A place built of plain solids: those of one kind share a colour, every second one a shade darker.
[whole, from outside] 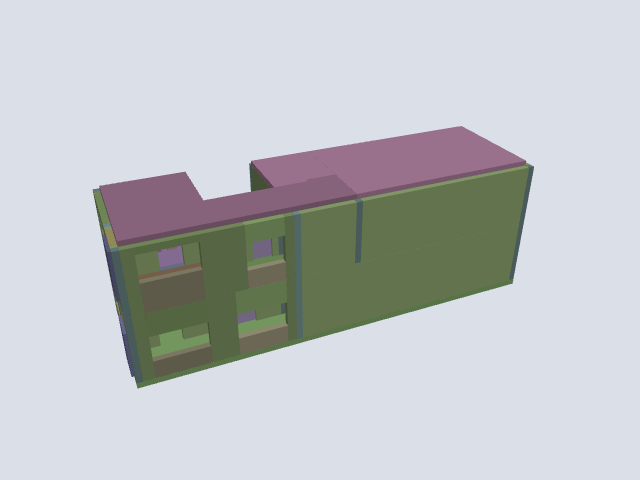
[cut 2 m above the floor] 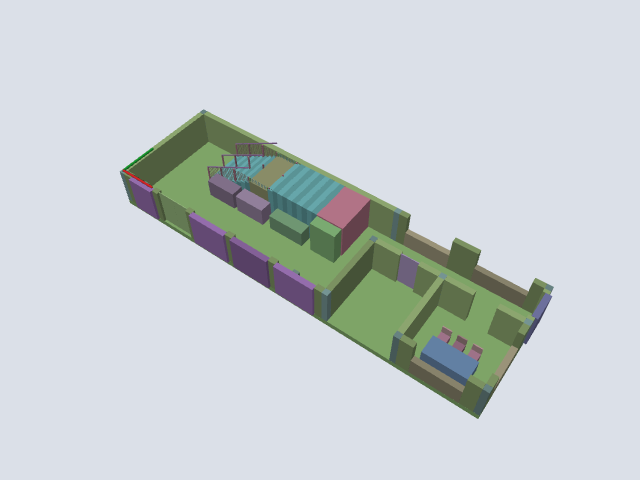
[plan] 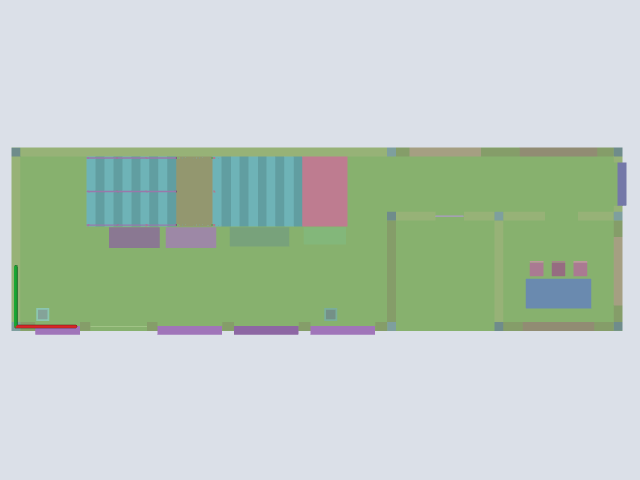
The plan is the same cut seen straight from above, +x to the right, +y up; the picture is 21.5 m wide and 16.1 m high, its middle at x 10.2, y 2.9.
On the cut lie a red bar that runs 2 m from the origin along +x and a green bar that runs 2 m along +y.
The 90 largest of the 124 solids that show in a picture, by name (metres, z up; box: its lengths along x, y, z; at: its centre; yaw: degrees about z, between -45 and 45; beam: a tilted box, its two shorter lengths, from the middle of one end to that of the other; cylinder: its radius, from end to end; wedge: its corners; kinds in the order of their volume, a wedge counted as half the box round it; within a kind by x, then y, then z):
{
 "wall_1": {"box": [0.3, 5.55, 3.53], "at": [0.0, 2.92, 1.76]},
 "wall_2": {"box": [0.5, 0.3, 3.53], "at": [0.4, 0.0, 1.76]},
 "wall_3": {"box": [0.35, 0.3, 3.53], "at": [2.33, 0.0, 1.76]},
 "wall_4": {"box": [0.35, 0.3, 3.53], "at": [4.58, 0.0, 1.76]},
 "wall_5": {"box": [9.3, 0.3, 3.21], "at": [4.8, 5.85, 5.13]},
 "wall_6": {"box": [12.3, 0.3, 3.53], "at": [6.3, 5.85, 1.76]},
 "wall_7": {"box": [0.4, 0.3, 3.53], "at": [7.12, 0.0, 1.76]},
 "wall_8": {"box": [0.4, 0.3, 3.53], "at": [9.68, 0.0, 1.76]},
 "wall_9": {"box": [2.7, 0.3, 3.21], "at": [11.1, 5.85, 5.13]},
 "wall_10": {"box": [0.4, 0.3, 3.53], "at": [12.25, 0.0, 1.76]},
 "wall_11": {"box": [0.3, 3.4, 3.23], "at": [12.6, 1.85, 1.61]},
 "wall_12": {"box": [0.3, 3.4, 3.21], "at": [12.6, 1.85, 5.13]},
 "wall_13": {"box": [0.33, 0.3, 3.21], "at": [12.91, 3.7, 5.13]},
 "wall_14": {"box": [0.45, 0.3, 3.53], "at": [12.97, 5.85, 1.76]},
 "wall_15": {"box": [0.45, 0.3, 3.21], "at": [12.98, 5.85, 5.13]},
 "wall_16": {"box": [1.33, 0.3, 3.23], "at": [13.41, 3.7, 1.61]},
 "wall_17": {"box": [2.03, 0.3, 3.21], "at": [15.04, 3.7, 5.13]},
 "wall_18": {"box": [1.03, 0.3, 3.23], "at": [15.54, 3.7, 1.61]},
 "wall_19": {"box": [1.93, 0.3, 3.21], "at": [15.94, 5.85, 5.13]},
 "wall_20": {"box": [0.3, 3.4, 3.23], "at": [16.2, 1.85, 1.61]},
 "wall_21": {"box": [1.3, 0.3, 3.53], "at": [16.25, 5.85, 1.76]},
 "wall_22": {"box": [0.65, 0.3, 3.53], "at": [16.68, 0.0, 1.76]},
 "wall_23": {"box": [0.9, 0.3, 3.21], "at": [16.8, 3.7, 5.13]},
 "wall_24": {"box": [1.4, 0.3, 3.23], "at": [17.05, 3.7, 1.61]},
 "wall_25": {"box": [1.7, 0.3, 3.21], "at": [19.2, 3.7, 5.13]},
 "wall_26": {"box": [1.2, 0.3, 3.23], "at": [19.45, 3.7, 1.61]},
 "wall_27": {"box": [0.65, 0.3, 3.53], "at": [19.73, 0.0, 1.76]},
 "wall_28": {"box": [0.55, 0.3, 3.53], "at": [19.77, 5.85, 1.76]},
 "wall_29": {"box": [0.55, 0.3, 3.21], "at": [19.77, 5.85, 5.13]},
 "wall_30": {"box": [0.3, 0.55, 3.53], "at": [20.2, 0.42, 1.76]},
 "wall_31": {"box": [0.3, 0.55, 3.21], "at": [20.2, 0.42, 5.13]},
 "wall_32": {"box": [0.3, 0.55, 3.53], "at": [20.2, 3.27, 1.76]},
 "wall_33": {"box": [0.3, 0.55, 3.21], "at": [20.2, 3.27, 5.13]},
 "floor_slab_1": {"box": [20.5, 6.15, 0.3], "at": [10.1, 2.92, -0.15]},
 "floor_slab_2": {"box": [8.93, 2.15, 0.3], "at": [15.59, 4.62, 3.38]},
 "tread_slab_1": {"box": [0.32, 2.35, 0.48], "at": [3.13, 4.52, 0.24]},
 "tread_slab_2": {"box": [0.32, 2.35, 0.64], "at": [3.43, 4.52, 0.32]},
 "tread_slab_3": {"box": [0.32, 2.35, 0.8], "at": [3.74, 4.52, 0.4]},
 "tread_slab_4": {"box": [0.32, 2.35, 0.96], "at": [4.03, 4.52, 0.48]},
 "tread_slab_5": {"box": [0.32, 2.35, 1.12], "at": [4.34, 4.52, 0.56]},
 "tread_slab_6": {"box": [0.32, 2.35, 1.28], "at": [4.64, 4.52, 0.64]},
 "tread_slab_7": {"box": [0.32, 2.35, 1.44], "at": [4.93, 4.52, 0.72]},
 "tread_slab_8": {"box": [0.32, 2.35, 1.6], "at": [5.23, 4.52, 0.8]},
 "tread_slab_9": {"box": [0.32, 2.35, 1.93], "at": [6.76, 4.52, 0.96]},
 "tread_slab_10": {"box": [0.32, 2.35, 2.09], "at": [7.06, 4.52, 1.04]},
 "tread_slab_11": {"box": [0.32, 2.35, 2.25], "at": [7.36, 4.52, 1.12]},
 "tread_slab_12": {"box": [0.32, 2.35, 2.4], "at": [7.66, 4.52, 1.2]},
 "tread_slab_13": {"box": [0.32, 2.35, 2.57], "at": [7.96, 4.52, 1.28]},
 "tread_slab_14": {"box": [0.32, 2.35, 2.72], "at": [8.26, 4.52, 1.36]},
 "tread_slab_15": {"box": [0.32, 2.35, 2.89], "at": [8.56, 4.52, 1.44]},
 "tread_slab_16": {"box": [0.32, 2.35, 3.05], "at": [8.86, 4.52, 1.52]},
 "tread_slab_17": {"box": [0.32, 2.35, 3.21], "at": [9.16, 4.52, 1.6]},
 "tread_slab_18": {"box": [0.32, 2.35, 3.37], "at": [9.46, 4.52, 1.68]},
 "roof_slab_1": {"box": [9.45, 5.55, 0.25], "at": [4.88, 2.92, 6.86]},
 "roof_slab_2": {"box": [1.52, 2.35, 0.25], "at": [10.36, 4.53, 6.86]},
 "roof_slab_3": {"box": [3.15, 3.2, 0.25], "at": [11.18, 1.75, 6.86]},
 "roof_slab_4": {"box": [8.93, 2.15, 0.25], "at": [15.59, 4.62, 6.86]},
 "roof_slab_5": {"box": [4.0, 3.4, 0.25], "at": [18.05, 1.85, 6.86]},
 "landing_top_slab_1": {"box": [1.52, 2.35, 3.53], "at": [10.36, 4.53, 1.76]},
 "deck_room_slab_1": {"box": [3.7, 3.4, 0.61], "at": [18.2, 1.85, 3.78]},
 "front_pane_1": {"box": [1.5, 0.3, 2.78], "at": [1.4, -0.13, 1.39]},
 "front_pane_2": {"box": [2.17, 0.3, 2.78], "at": [5.83, -0.13, 1.39]},
 "front_pane_3": {"box": [2.17, 0.3, 2.78], "at": [8.4, -0.13, 1.39]},
 "front_pane_4": {"box": [2.17, 0.3, 2.78], "at": [10.97, -0.13, 1.39]},
 "landing_slab_1": {"box": [1.24, 2.35, 1.76], "at": [5.99, 4.53, 0.88]},
 "wall_sill_win_1": {"box": [1.77, 0.3, 0.95], "at": [14.09, 5.85, 4.0]},
 "wall_sill_win_2": {"box": [2.4, 0.3, 0.95], "at": [14.4, 5.85, 0.47]},
 "wall_sill_win_3": {"box": [2.4, 0.3, 0.95], "at": [18.2, 0.0, 0.47]},
 "wall_sill_win_4": {"box": [2.6, 0.3, 0.95], "at": [18.2, 5.85, 0.47]},
 "wall_sill_win_5": {"box": [2.6, 0.3, 1.51], "at": [18.2, 5.85, 4.28]},
 "wall_sill_win_6": {"box": [0.3, 2.3, 0.95], "at": [20.2, 1.85, 0.47]},
 "deck_corr_slab_1": {"box": [3.85, 1.85, 0.61], "at": [18.12, 4.78, 3.78]},
 "wallpost_1": {"box": [0.3, 0.3, 3.53], "at": [0.0, 0.0, 1.76]},
 "wallpost_2": {"box": [0.3, 0.3, 3.53], "at": [0.0, 5.85, 1.76]},
 "wallpost_3": {"box": [0.3, 0.3, 3.53], "at": [12.6, 0.0, 1.76]},
 "wallpost_4": {"box": [0.3, 0.3, 3.53], "at": [12.6, 5.85, 1.76]},
 "wallpost_5": {"box": [0.3, 0.3, 3.53], "at": [16.2, 0.0, 1.76]},
 "wallpost_6": {"box": [0.3, 0.3, 3.53], "at": [20.2, 0.0, 1.76]},
 "wallpost_7": {"box": [0.3, 0.3, 3.53], "at": [20.2, 3.7, 1.76]},
 "wallpost_8": {"box": [0.3, 0.3, 3.53], "at": [20.2, 5.85, 1.76]},
 "reg_desk_body_1": {"box": [1.7, 0.7, 1.05], "at": [3.98, 2.98, 0.52]},
 "reg_desk_body_2": {"box": [1.7, 0.7, 1.05], "at": [5.88, 2.98, 0.52]},
 "wall_head_win_1": {"box": [1.77, 0.3, 0.91], "at": [14.09, 5.85, 6.28]},
 "wall_head_win_2": {"box": [2.4, 0.3, 1.23], "at": [14.4, 5.85, 2.91]},
 "wall_head_win_3": {"box": [2.6, 0.3, 1.23], "at": [18.2, 5.85, 2.91]},
 "corr_end_pane_1": {"box": [0.3, 1.45, 2.4], "at": [20.33, 4.78, 1.2]},
 "corr_end_pane_2": {"box": [0.3, 1.45, 2.4], "at": [20.33, 4.78, 5.29]},
 "room_table_body_1": {"box": [2.2, 1.0, 0.74], "at": [18.2, 1.1, 0.37]},
 "coat_rack_body_1": {"box": [1.42, 0.58, 1.95], "at": [10.36, 3.04, 0.97]},
 "coffee_counter_body_1": {"box": [2.0, 0.65, 0.92], "at": [8.17, 3.0, 0.46]}
}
